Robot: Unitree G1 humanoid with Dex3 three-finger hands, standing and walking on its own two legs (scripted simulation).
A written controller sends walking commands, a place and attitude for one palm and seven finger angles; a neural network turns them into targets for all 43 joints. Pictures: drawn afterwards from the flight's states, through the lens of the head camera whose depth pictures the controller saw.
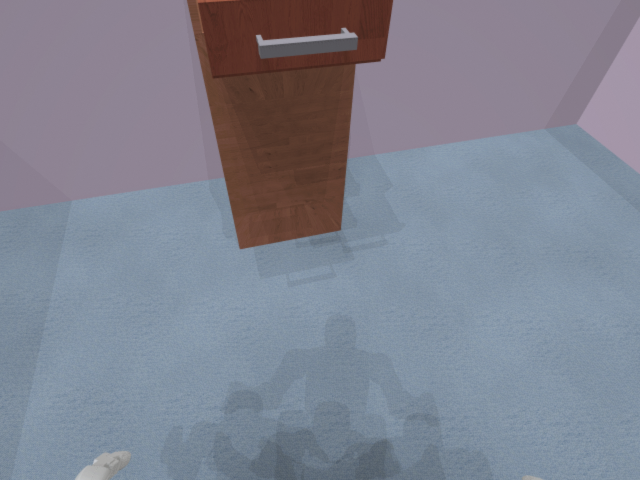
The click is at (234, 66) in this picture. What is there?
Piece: drawer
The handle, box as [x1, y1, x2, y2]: [256, 28, 357, 58]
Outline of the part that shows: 357,36 354,33 350,33 345,28 341,28 340,34 263,40 260,35 256,35 256,40 258,43 260,57 264,58 356,49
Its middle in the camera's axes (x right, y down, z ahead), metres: -0.03 -0.40 +0.77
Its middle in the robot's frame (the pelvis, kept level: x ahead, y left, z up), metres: +0.87 +0.08 +0.16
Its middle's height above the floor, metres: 0.92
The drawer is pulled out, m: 0.25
